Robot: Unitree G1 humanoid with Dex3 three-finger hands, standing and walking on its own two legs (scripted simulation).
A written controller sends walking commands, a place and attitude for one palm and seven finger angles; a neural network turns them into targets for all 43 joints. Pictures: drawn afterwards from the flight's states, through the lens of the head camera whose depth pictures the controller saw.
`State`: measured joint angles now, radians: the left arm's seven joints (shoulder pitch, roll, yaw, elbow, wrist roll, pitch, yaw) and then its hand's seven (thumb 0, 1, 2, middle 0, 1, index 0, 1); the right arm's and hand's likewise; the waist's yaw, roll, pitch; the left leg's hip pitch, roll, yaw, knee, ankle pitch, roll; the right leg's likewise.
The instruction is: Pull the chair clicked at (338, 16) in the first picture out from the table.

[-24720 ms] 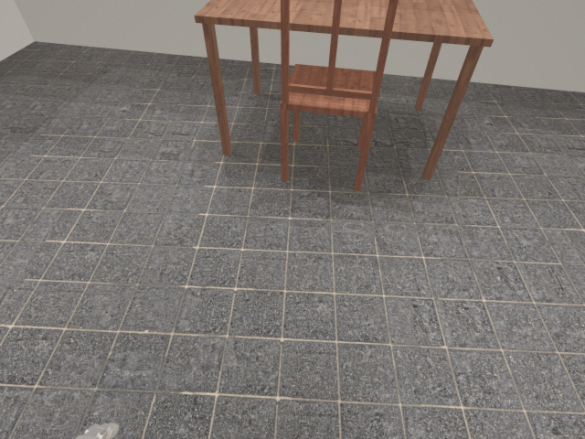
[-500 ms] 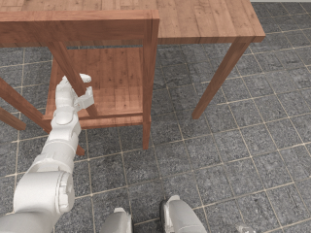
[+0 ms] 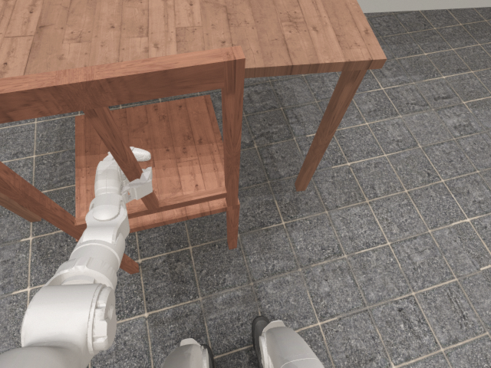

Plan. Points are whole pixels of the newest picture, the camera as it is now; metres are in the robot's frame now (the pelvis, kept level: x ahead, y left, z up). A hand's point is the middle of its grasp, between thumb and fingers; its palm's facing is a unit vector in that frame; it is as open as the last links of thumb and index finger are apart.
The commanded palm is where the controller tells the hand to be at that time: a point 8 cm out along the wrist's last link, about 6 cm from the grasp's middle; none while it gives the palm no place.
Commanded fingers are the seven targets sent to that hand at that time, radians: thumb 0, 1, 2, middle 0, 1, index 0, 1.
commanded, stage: step backward, pulling the chair out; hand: left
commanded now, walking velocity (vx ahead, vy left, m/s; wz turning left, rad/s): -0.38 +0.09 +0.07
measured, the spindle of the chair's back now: (131, 168) +0.46 +0.17 -0.03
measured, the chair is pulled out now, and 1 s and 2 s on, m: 0.08 0.14 0.14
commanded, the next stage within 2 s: stop walking, hand still on the chair in 2.00 s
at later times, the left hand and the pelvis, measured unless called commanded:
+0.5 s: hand (153, 207) +0.39 +0.13 -0.05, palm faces +0.12 -0.97 -0.20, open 5.5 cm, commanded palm +0.38 +0.19 -0.04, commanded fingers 0.00 0.90 0.90 -0.50 -1.45 -0.50 -1.45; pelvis -0.04 -0.02 +0.00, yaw +3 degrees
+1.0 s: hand (153, 208) +0.39 +0.13 -0.05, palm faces +0.12 -0.97 -0.21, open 5.5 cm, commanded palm +0.38 +0.19 -0.04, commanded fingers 0.00 0.90 0.90 -0.50 -1.45 -0.50 -1.45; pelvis -0.04 -0.01 -0.01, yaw +3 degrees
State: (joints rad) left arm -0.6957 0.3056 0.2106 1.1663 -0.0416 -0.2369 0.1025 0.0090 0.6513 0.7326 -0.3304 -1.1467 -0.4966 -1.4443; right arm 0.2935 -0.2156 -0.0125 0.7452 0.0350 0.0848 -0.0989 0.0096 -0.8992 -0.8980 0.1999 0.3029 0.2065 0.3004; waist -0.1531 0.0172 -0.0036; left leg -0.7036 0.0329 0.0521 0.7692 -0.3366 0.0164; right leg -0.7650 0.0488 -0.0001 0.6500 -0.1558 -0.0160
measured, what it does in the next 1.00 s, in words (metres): stands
